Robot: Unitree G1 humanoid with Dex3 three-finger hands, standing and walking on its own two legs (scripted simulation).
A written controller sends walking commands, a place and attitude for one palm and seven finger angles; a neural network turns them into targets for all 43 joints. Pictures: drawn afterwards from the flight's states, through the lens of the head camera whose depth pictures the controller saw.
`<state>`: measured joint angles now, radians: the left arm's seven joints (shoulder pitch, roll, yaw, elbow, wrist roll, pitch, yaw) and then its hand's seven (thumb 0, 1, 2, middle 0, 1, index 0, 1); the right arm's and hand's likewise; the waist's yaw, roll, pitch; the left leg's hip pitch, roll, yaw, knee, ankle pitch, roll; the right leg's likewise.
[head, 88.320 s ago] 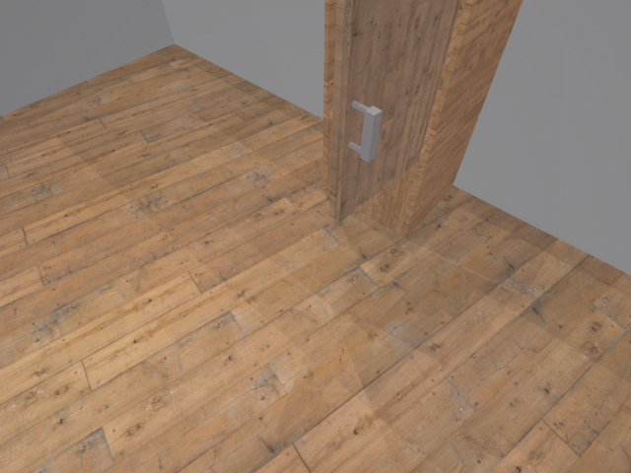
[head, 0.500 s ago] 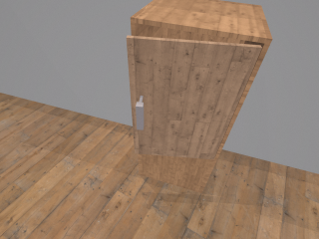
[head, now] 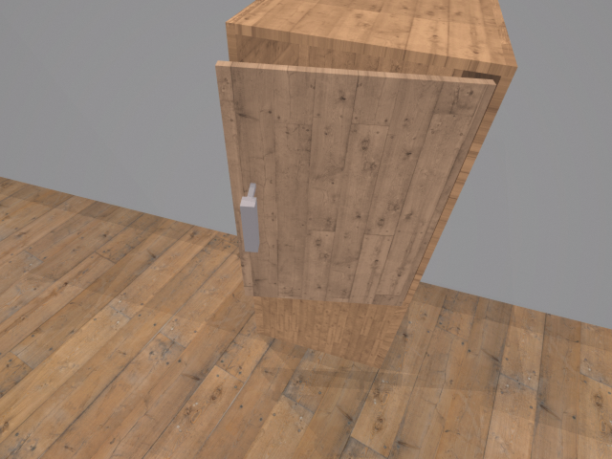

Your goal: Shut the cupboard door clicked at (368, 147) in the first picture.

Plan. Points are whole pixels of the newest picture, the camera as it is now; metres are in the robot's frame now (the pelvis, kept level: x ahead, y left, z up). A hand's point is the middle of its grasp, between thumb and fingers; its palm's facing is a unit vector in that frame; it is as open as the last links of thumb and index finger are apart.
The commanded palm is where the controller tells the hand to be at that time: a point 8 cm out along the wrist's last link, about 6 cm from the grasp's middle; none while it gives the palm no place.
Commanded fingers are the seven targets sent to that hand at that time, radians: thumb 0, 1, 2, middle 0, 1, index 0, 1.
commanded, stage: shuffle to correct the standing spot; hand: left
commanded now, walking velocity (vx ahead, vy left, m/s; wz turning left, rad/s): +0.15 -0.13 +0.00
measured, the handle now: (252, 217) +0.54 +0.14 -0.02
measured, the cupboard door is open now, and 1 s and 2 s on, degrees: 13 13 13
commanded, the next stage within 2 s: come to a stop and stand still in 0.40 s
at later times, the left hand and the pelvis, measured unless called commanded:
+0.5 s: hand out of the picture +0.16 +0.15 -0.16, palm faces -0.06 -0.98 -0.18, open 7.3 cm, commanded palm none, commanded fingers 0.00 0.90 0.90 -0.20 -0.30 -0.20 -0.30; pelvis +0.07 -0.03 +0.01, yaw -3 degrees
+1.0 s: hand out of the picture +0.12 +0.15 -0.20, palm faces +0.08 -0.98 -0.17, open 7.3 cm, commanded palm none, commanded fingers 0.00 0.90 0.90 -0.20 -0.30 -0.20 -0.30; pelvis +0.05 -0.03 -0.01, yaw +0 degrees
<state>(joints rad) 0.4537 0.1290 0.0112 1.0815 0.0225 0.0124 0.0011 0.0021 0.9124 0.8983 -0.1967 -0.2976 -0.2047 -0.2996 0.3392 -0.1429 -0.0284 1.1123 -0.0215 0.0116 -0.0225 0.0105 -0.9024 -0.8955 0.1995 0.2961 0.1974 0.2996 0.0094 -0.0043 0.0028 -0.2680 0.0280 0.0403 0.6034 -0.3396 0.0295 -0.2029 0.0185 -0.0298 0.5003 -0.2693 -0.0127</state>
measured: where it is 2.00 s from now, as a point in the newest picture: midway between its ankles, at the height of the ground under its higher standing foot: outside the picture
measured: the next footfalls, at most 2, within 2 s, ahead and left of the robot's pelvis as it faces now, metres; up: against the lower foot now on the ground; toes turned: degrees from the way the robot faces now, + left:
right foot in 0.58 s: +0.19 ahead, -0.21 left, +0.00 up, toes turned -9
left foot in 0.96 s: +0.10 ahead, +0.03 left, +0.00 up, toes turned +4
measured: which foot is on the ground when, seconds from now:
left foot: down 0.00-0.58, up 0.60-0.94, down 0.96-1.00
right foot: down 0.00-0.14, up 0.16-0.56, down 0.58-0.98, up 1.00-1.00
